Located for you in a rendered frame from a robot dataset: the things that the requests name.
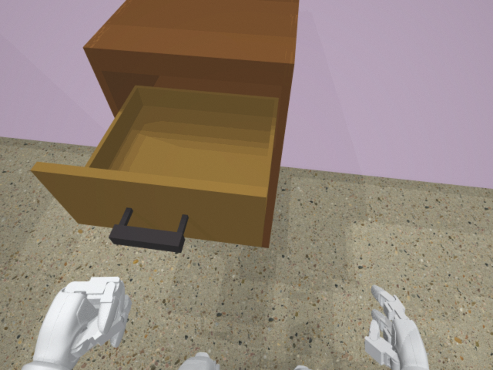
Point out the cabinet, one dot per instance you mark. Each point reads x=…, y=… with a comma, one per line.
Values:
x=244, y=47

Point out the left robot hand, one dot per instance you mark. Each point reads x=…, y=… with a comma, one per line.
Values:
x=97, y=304

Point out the handle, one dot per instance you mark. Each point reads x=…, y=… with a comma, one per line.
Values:
x=162, y=240

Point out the drawer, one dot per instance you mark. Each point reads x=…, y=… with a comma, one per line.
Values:
x=170, y=152

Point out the right robot hand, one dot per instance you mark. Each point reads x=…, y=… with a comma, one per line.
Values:
x=402, y=345

